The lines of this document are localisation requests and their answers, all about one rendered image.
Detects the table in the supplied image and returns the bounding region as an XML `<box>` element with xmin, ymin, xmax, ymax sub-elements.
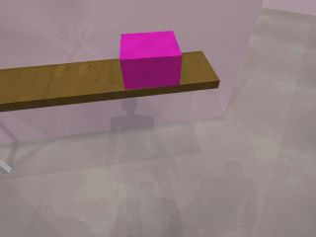
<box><xmin>0</xmin><ymin>51</ymin><xmax>220</xmax><ymax>174</ymax></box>

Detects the carton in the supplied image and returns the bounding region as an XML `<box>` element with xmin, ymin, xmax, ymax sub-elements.
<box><xmin>119</xmin><ymin>31</ymin><xmax>183</xmax><ymax>90</ymax></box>

